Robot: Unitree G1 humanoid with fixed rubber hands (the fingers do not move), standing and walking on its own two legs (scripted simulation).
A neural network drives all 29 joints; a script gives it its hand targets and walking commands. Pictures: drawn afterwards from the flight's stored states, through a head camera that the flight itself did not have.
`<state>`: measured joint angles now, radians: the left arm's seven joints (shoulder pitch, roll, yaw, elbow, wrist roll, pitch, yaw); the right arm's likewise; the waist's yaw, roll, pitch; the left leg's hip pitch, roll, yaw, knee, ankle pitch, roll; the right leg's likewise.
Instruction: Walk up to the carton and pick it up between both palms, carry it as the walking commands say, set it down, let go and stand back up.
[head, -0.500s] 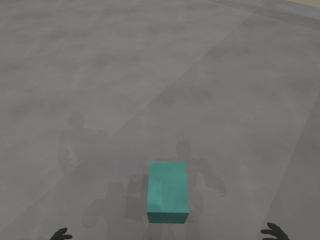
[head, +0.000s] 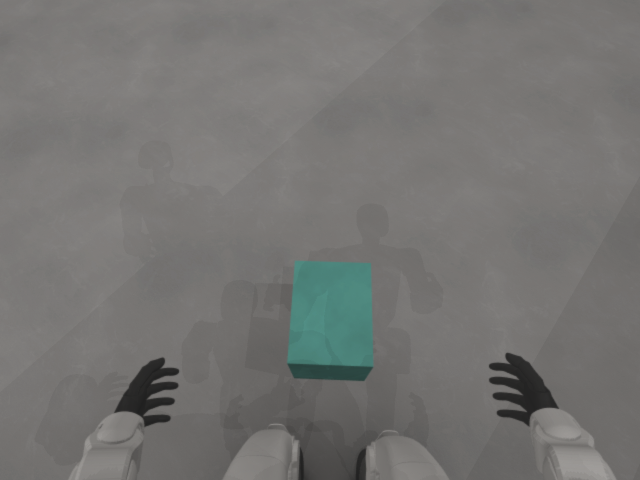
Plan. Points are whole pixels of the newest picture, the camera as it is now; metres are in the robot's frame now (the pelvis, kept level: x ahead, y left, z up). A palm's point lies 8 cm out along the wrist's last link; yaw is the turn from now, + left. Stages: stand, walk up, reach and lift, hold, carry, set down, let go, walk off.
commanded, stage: reach and lift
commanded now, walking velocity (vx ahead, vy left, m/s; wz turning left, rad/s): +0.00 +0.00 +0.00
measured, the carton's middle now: (330, 323) +0.45 +0.01 -0.63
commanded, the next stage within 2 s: none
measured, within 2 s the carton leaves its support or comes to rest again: neither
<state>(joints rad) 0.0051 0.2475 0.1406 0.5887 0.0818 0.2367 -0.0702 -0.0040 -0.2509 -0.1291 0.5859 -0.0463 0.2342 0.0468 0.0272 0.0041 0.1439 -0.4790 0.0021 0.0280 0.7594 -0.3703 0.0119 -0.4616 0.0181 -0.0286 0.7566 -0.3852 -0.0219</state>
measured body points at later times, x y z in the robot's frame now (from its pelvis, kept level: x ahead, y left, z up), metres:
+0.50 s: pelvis -0.06 +0.00 -0.06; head +0.15 +0.00 +0.34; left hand +0.31 +0.24 -0.16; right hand +0.30 -0.23 -0.16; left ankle +0.01 +0.11 -0.71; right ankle +0.00 -0.10 -0.71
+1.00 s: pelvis -0.05 +0.01 -0.08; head +0.25 +0.01 +0.25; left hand +0.45 +0.19 -0.21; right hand +0.44 -0.19 -0.22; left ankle +0.01 +0.11 -0.71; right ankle +0.00 -0.10 -0.71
